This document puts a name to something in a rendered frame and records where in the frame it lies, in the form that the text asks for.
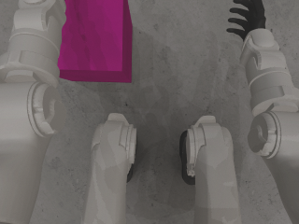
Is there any robot right hand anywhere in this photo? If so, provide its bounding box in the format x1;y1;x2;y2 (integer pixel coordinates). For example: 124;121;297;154
226;0;266;42

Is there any left robot foot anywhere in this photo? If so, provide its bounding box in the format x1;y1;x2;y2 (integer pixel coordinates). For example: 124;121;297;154
126;138;137;183

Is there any robot right forearm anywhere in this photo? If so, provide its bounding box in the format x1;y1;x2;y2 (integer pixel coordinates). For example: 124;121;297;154
239;28;299;117

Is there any carton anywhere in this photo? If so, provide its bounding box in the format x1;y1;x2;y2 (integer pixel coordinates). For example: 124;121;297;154
57;0;133;83

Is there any robot left upper arm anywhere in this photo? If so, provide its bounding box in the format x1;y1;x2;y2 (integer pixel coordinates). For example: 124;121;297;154
0;80;66;224

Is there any robot right upper arm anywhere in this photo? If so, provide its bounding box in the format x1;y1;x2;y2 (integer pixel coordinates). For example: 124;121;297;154
247;110;299;224

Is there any robot left forearm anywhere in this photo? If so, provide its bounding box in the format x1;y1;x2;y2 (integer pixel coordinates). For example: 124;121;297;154
0;0;66;89

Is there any robot left thigh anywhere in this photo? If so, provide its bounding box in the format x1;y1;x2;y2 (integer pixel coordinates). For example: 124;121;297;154
80;119;136;224

